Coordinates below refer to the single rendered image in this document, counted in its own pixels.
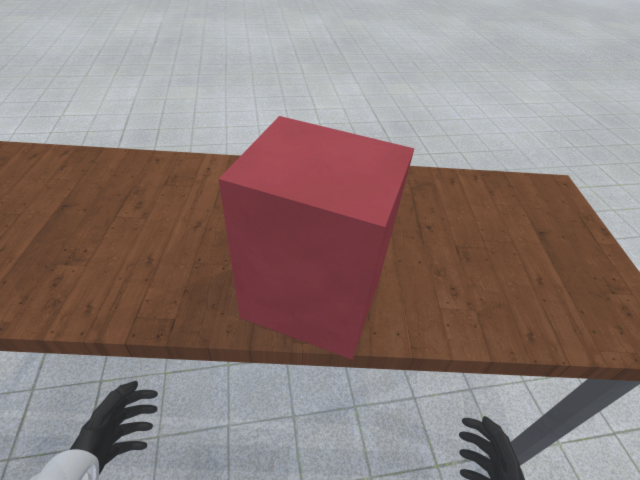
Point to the table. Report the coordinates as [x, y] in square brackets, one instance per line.
[124, 252]

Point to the carton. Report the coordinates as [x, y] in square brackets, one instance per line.
[309, 212]

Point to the left robot forearm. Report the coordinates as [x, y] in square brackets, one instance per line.
[70, 465]

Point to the left robot hand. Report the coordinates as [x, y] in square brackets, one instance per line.
[104, 427]

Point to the right robot hand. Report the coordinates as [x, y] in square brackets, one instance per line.
[503, 463]

